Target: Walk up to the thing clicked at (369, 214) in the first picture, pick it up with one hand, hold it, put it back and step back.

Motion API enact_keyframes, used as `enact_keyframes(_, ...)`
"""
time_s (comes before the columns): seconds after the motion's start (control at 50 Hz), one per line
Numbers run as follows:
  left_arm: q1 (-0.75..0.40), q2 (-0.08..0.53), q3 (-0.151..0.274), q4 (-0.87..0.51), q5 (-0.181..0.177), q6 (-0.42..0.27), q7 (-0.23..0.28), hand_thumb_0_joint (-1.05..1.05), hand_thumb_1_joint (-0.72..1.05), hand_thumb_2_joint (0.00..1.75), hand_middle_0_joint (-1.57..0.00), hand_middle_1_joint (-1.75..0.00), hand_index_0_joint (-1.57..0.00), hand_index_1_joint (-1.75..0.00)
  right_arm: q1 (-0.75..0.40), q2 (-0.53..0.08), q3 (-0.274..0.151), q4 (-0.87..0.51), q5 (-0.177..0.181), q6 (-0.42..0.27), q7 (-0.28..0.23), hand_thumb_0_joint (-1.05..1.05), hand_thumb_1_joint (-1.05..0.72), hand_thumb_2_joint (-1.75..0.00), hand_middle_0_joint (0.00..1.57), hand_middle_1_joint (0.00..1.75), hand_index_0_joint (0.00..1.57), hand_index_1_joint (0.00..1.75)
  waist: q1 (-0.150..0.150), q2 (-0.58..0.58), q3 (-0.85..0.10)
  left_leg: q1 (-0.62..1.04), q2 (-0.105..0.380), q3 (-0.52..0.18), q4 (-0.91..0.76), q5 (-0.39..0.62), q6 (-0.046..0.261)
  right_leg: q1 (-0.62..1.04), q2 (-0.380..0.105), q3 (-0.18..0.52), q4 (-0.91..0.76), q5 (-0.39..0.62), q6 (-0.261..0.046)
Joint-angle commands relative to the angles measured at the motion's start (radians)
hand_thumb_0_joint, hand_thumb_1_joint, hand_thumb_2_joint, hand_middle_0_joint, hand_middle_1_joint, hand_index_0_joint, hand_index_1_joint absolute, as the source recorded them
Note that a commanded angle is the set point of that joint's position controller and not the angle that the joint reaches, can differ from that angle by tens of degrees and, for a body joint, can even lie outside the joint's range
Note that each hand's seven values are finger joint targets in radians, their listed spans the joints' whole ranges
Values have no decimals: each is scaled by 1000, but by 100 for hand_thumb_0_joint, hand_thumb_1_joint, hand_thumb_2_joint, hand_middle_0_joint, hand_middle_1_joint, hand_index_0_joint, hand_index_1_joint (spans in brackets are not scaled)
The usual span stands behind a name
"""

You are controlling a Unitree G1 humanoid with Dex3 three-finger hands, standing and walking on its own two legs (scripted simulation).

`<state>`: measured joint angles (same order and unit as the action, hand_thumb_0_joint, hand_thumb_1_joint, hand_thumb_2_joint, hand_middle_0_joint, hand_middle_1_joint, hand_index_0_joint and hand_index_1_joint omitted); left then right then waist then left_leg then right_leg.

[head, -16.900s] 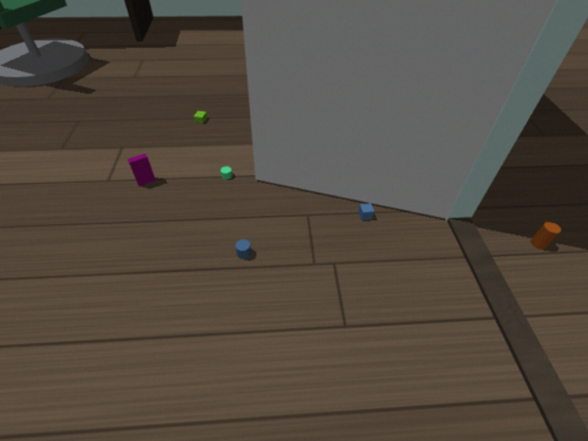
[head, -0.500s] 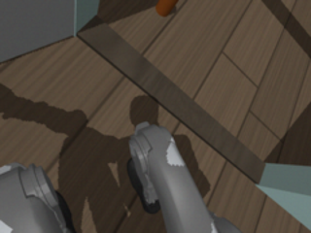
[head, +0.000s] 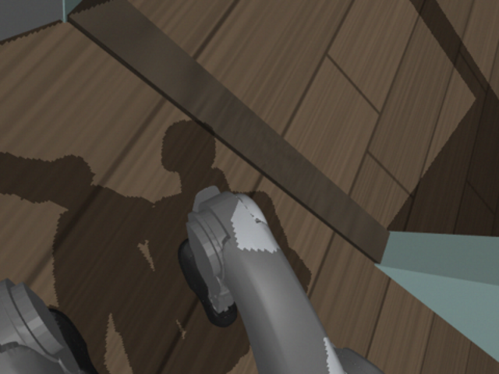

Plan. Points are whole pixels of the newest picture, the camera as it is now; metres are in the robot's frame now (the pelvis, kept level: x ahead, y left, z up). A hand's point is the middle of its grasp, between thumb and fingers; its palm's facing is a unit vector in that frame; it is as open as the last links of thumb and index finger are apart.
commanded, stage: rest palm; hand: left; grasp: from above
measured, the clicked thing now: out of the picture +0.46 +0.35 -0.30
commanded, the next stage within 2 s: close in 0.76 s
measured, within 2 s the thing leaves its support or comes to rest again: neither
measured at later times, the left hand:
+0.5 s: hand out of the picture +0.45 +0.33 -0.26, palm faces -0.26 -0.36 -0.89, open 12.8 cm
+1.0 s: hand out of the picture +0.46 +0.34 -0.26, palm faces -0.26 -0.36 -0.90, open 12.2 cm
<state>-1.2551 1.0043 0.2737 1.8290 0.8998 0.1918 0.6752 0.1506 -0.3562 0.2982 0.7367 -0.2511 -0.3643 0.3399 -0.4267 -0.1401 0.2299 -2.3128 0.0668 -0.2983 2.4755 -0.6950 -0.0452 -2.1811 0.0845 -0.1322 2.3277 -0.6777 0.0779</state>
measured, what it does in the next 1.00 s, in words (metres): stands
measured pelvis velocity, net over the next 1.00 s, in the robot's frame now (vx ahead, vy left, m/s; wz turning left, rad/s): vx -0.01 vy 0.01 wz -0.04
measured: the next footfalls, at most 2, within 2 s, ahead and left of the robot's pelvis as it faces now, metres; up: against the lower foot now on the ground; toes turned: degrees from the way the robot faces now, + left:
none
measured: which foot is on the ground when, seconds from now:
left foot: down 0.00-1.00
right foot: down 0.00-1.00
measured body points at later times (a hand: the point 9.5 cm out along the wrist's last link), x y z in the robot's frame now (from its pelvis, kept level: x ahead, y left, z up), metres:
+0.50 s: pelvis -0.01 +0.01 +0.00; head +0.29 +0.13 +0.31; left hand +0.47 +0.35 -0.21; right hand +0.00 -0.23 -0.04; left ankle +0.07 +0.14 -0.29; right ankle +0.11 -0.13 -0.29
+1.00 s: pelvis -0.01 +0.01 +0.01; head +0.30 +0.13 +0.31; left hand +0.47 +0.35 -0.21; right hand +0.01 -0.23 -0.03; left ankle +0.07 +0.14 -0.29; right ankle +0.11 -0.13 -0.29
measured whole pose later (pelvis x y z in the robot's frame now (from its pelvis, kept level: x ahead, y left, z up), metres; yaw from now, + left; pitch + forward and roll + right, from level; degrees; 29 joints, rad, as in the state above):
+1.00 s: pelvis -0.01 +0.01 +0.01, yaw -2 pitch +27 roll -16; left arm -1.28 1.08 0.21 1.82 0.87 0.22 0.69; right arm 0.12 -0.38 0.36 0.66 -0.25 -0.37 0.34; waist -0.45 -0.18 0.27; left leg -2.30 0.07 -0.33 2.48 -0.69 -0.02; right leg -2.14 0.09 -0.16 2.29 -0.67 0.09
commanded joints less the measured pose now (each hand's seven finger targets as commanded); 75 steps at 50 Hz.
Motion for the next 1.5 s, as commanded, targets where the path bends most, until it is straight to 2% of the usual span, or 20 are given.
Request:
enact_keyframes(0.0,-241,215,-35,-89,14,1,43,0,-37,82,-24,-87,-24,-87,239,-330,-73,45,6,-7,-1,0,-91,-91,20,30,20,30,-64,567,-670,520,32,135,-219,241,37,384,22,-147,-212,304,-84)
enact_keyframes(0.04,-238,204,-44,-87,3,3,43,0,-35,82,-26,-85,-25,-85,226,-327,-62,30,7,-10,2,0,-91,-91,20,30,20,30,-68,546,-649,501,30,132,-214,232,39,382,20,-149,-213,300,-82)
enact_keyframes(0.08,-241,231,-39,-99,1,1,44,0,-34,81,-27,-85,-26,-85,234,-345,-67,30,4,-10,2,0,-91,-91,20,30,20,30,-77,550,-647,510,30,132,-217,225,40,394,25,-147,-222,300,-80)
enact_keyframes(0.24,-238,254,-47,-73,6,-5,45,0,-31,78,-29,-82,-28,-82,220,-356,-51,13,3,-14,1,0,-91,-91,20,30,20,30,-89,542,-623,485,32,118,-225,193,39,402,29,-157,-227,272,-80)
enact_keyframes(0.28,-239,259,-50,-80,8,-6,50,0,-31,78,-28,-83,-28,-83,207,-353,-49,15,5,-14,-1,0,-91,-91,20,30,20,30,-80,546,-608,485,33,114,-229,185,36,391,28,-159,-225,264,-80)
enact_keyframes(0.38,-244,225,-76,-60,4,0,57,0,-28,76,-30,-82,-30,-82,204,-367,-46,1,2,-16,0,0,-91,-91,20,30,20,30,-107,549,-585,510,40,92,-239,190,31,373,27,-173,-221,273,-79)
enact_keyframes(0.52,-253,251,-85,-91,-8,5,56,0,-27,75,-32,-80,-32,-80,186,-371,-42,0,2,-21,-2,0,-91,-91,20,30,20,30,-109,560,-578,506,39,94,-240,179,31,390,27,-166,-232,272,-76)
enact_keyframes(0.54,-252,236,-90,-68,-6,10,58,0,-27,74,-32,-82,-32,-81,193,-376,-41,-7,3,-21,-2,0,-91,-91,20,30,20,30,-115,547,-587,511,40,90,-240,186,32,398,27,-173,-237,277,-76)
enact_keyframes(0.84,-253,269,-87,-117,-21,24,54,0,-27,75,-31,-81,-31,-81,189,-373,-24,-24,7,-7,-8,0,-91,-91,20,30,20,30,-107,576,-597,526,45,97,-235,228,29,423,32,-170,-240,314,-76)
enact_keyframes(0.88,-241,260,-92,-114,-19,29,49,0,-15,66,-38,-79,-39,-77,191,-368,-22,-29,5,-5,-6,0,-90,-90,20,30,20,30,-107,588,-584,523,44,97,-241,220,28,411,31,-172,-237,302,-79)
enact_keyframes(0.98,-241,231,-108,-104,-23,28,45,0,-10,62,-41,-75,-43,-73,194,-373,-25,-29,8,-1,-12,0,-90,-90,20,30,20,30,-112,578,-598,535,49,82,-250,234,24,416,33,-181,-232,315,-81)
enact_keyframes(1.0,-269,261,-97,-150,-22,21,41,0,-9,61,-42,-75,-44,-73,196,-370,-24,-28,6,-1,-12,0,-90,-90,20,30,20,30,-112,596,-591,526,44,92,-248,222,27,412,34,-176,-237,305,-81)
enact_keyframes(1.02,-244,245,-103,-106,-25,24,38,0,-8,61,-41,-76,-44,-73,187,-372,-28,-24,8,-2,-15,0,-90,-90,20,30,20,30,-107,568,-583,515,46,90,-248,203,28,410,34,-176,-242,290,-80)
enact_keyframes(1.08,-245,230,-118,-119,-22,23,29,0,-6,59,-44,-72,-46,-70,194,-367,-22,-27,9,-1,-16,0,-90,-90,20,30,20,30,-121,563,-576,514,43,87,-247,213,29,402,31,-178,-234,299,-79)
enact_keyframes(1.22,-237,266,-100,-117,-17,21,39,0,4,51,-50,-68,-53,-65,192,-377,-23,-35,10,-3,-18,0,-90,-90,20,30,20,30,-104,552,-577,502,42,89,-250,182,34,407,33,-174,-251,273,-79)
enact_keyframes(1.28,-257,284,-79,-157,-22,17,40,0,5,50,-52,-66,-55,-63,185,-368,-23,-41,8,0,-17,0,-90,-90,20,30,20,30,-99,578,-591,520,43,93,-258,210,28,416,34,-171,-243,293,-81)
enact_keyframes(1.32,-221,247,-93,-115,-22,25,34,0,6,50,-52,-65,-55,-62,194,-358,-20,-35,8,2,-16,0,-90,-90,20,30,20,30,-99,572,-598,524,45,93,-255,226,27,415,35,-172,-240,301,-81)
enact_keyframes(1.34,-241,271,-90,-133,-19,23,36,0,8,48,-53,-64,-56,-61,193,-372,-19,-37,9,2,-17,0,-90,-90,20,30,20,30,-101,570,-592,514,47,91,-247,219,32,406,34,-174,-245,296,-79)
enact_keyframes(1.36,-233,245,-101,-112,-24,28,32,0,8,49,-54,-63,-56,-60,189,-370,-20,-37,8,3,-16,0,-90,-90,20,30,20,30,-111,557,-587,514,46,88,-247,214,31,404,32,-173,-242,297,-78)
enact_keyframes(1.48,-241,267,-95,-132,-23,19,27,0,16,42,-60,-58,-63,-54,206,-369,-20,-26,8,1,-20,0,-90,-90,20,30,20,30,-109,567,-586,510,44,94,-255,209,31,421,34,-173,-244,292,-80)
